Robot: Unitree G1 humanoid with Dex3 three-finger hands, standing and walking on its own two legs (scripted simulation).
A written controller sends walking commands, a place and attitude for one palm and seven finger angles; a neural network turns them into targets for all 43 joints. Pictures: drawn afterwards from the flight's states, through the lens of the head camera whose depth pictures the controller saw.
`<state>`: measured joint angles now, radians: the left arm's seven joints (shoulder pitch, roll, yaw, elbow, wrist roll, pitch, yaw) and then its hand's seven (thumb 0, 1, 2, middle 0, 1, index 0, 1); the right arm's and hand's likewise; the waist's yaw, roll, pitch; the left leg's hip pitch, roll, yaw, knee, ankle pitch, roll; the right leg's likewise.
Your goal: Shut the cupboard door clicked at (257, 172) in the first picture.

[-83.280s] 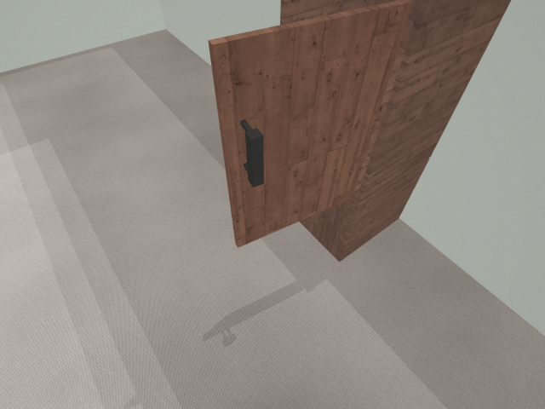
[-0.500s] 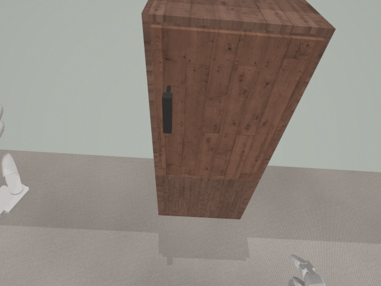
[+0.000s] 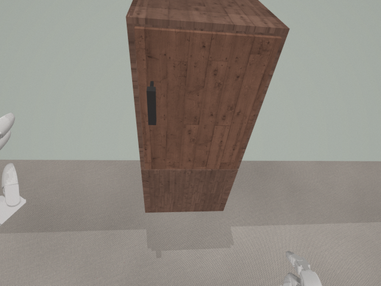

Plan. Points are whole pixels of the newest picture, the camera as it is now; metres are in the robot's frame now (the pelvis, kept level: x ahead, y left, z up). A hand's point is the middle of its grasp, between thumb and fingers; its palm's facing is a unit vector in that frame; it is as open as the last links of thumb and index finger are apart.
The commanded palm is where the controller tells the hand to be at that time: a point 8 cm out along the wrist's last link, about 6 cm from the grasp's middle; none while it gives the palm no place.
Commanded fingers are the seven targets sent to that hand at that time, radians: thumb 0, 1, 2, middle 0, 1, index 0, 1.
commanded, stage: stop stepping back and stand still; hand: left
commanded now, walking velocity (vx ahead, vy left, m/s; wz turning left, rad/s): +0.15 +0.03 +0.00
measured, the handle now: (152, 102) +0.65 +0.15 +0.04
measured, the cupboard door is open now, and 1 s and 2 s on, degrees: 0 0 0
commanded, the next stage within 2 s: let the arm hang, fingers relaxed in 0.74 s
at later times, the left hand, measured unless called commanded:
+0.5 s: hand out of the picture +0.14 +0.31 +0.17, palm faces +0.48 -0.79 -0.37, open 7.4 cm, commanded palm +0.10 +0.34 +0.19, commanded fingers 0.00 0.90 0.90 -0.20 -0.30 -0.20 -0.30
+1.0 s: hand (44, 281) +0.15 +0.29 -0.05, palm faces +0.09 -0.91 -0.41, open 7.4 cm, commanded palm none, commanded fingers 0.00 0.90 0.90 -0.20 -0.30 -0.20 -0.30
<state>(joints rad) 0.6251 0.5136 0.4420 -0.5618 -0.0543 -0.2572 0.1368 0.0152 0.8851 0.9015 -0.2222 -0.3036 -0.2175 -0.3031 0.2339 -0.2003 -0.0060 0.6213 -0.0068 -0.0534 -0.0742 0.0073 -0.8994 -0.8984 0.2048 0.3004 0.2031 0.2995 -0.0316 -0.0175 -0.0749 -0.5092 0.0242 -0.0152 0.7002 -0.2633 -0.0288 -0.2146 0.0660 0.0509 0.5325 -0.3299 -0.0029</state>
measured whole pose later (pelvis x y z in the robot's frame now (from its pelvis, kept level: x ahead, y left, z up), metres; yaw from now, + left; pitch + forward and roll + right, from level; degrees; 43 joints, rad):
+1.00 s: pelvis -0.04 +0.05 +0.00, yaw +1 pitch +0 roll -1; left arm 0.27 0.31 0.09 0.38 0.02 0.02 0.02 0.01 0.91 0.90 -0.20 -0.30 -0.20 -0.30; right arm 0.16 -0.29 0.00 0.82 -0.01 -0.04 -0.01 0.01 -0.90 -0.90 0.20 0.30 0.20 0.30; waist -0.01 0.08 -0.03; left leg -0.37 -0.04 0.02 0.60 -0.23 0.05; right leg -0.24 0.02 -0.04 0.60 -0.36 -0.03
